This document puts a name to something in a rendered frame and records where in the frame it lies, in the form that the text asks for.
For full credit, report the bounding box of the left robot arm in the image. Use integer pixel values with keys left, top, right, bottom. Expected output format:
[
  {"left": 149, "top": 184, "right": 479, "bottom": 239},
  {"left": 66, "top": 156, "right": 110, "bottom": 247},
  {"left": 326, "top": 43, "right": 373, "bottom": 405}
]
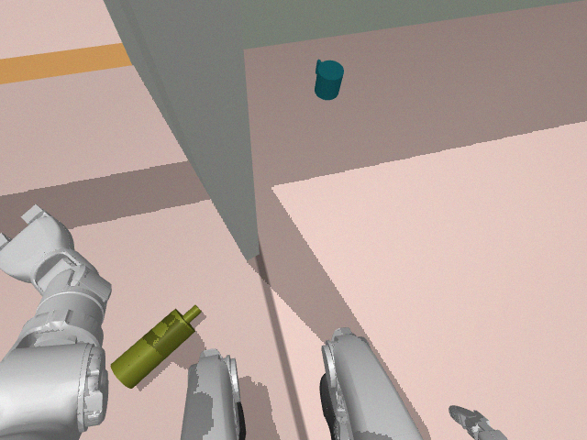
[{"left": 0, "top": 248, "right": 112, "bottom": 440}]

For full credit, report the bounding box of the right robot foot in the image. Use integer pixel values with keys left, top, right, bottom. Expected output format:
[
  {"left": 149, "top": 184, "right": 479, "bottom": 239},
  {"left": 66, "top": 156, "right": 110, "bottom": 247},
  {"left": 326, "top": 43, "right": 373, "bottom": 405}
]
[{"left": 320, "top": 373, "right": 338, "bottom": 440}]

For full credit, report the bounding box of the right robot hand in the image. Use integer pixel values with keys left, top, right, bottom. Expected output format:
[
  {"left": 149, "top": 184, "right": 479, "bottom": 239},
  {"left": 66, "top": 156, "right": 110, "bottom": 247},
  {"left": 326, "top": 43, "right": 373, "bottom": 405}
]
[{"left": 449, "top": 405, "right": 508, "bottom": 440}]

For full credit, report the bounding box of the left robot hand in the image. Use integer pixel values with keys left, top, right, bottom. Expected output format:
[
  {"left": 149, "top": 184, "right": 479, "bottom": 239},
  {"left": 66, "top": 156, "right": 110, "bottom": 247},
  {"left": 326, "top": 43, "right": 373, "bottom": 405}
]
[{"left": 0, "top": 204, "right": 74, "bottom": 283}]

